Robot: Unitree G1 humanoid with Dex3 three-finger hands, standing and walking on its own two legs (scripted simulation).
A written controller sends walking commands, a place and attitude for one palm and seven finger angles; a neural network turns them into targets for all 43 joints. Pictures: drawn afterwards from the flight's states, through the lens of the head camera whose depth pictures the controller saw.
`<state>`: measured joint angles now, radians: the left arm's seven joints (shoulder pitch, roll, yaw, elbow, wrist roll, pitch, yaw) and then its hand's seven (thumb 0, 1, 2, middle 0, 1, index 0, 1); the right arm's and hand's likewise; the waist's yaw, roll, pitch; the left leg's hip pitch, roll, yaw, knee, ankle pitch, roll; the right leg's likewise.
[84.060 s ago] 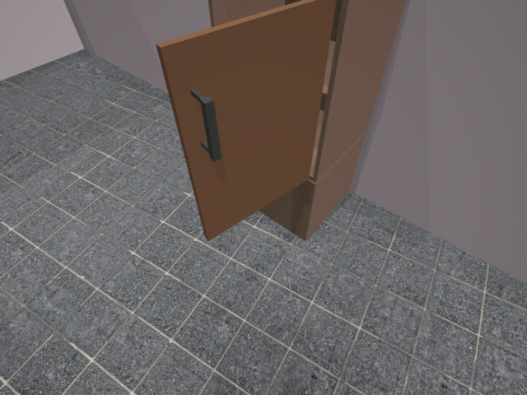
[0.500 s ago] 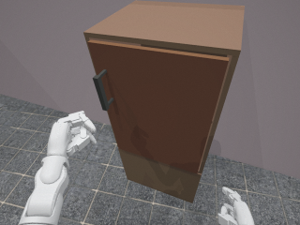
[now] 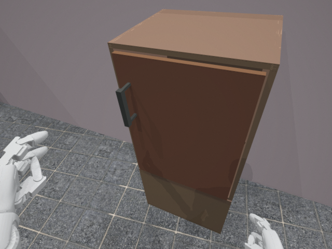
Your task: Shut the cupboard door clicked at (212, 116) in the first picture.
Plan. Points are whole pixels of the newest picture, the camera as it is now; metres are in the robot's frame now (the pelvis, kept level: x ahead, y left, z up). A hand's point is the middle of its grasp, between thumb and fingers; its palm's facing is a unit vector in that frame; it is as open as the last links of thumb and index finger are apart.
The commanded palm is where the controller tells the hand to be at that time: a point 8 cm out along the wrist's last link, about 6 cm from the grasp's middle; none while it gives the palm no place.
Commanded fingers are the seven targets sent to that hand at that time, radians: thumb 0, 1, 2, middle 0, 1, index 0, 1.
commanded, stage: draw the hand back to the body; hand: left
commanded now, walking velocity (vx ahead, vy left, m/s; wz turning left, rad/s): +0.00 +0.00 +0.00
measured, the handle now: (127, 105) +0.53 +0.20 +0.08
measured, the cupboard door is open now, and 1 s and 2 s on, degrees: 0 0 0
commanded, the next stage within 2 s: step back with the hand held close in 0.38 s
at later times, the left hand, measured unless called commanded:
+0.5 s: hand (41, 177) +0.19 +0.26 +0.16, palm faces +0.45 -0.80 -0.41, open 7.4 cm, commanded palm +0.14 +0.30 +0.17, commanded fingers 0.00 0.90 0.90 -0.20 -0.30 -0.20 -0.30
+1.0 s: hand (21, 193) +0.16 +0.28 +0.16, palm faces +0.40 -0.78 -0.48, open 7.4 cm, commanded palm +0.10 +0.32 +0.17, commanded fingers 0.00 0.90 0.90 -0.20 -0.30 -0.20 -0.30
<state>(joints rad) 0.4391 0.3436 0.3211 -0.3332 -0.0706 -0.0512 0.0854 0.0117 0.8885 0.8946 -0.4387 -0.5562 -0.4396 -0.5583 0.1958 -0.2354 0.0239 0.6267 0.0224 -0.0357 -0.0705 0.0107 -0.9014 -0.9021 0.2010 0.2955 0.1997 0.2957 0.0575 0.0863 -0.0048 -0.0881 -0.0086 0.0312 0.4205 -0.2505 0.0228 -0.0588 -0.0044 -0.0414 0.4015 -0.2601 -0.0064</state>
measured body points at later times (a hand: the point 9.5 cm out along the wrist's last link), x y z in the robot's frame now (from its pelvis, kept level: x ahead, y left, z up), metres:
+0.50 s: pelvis +0.00 +0.00 +0.00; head -0.03 -0.03 +0.45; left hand +0.16 +0.30 +0.18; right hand +0.19 -0.22 -0.09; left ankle -0.01 +0.10 -0.74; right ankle -0.02 -0.11 -0.74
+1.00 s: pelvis -0.04 +0.02 -0.01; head -0.05 +0.01 +0.44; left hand +0.13 +0.32 +0.18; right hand +0.13 -0.23 -0.09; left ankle -0.01 +0.10 -0.74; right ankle -0.02 -0.11 -0.74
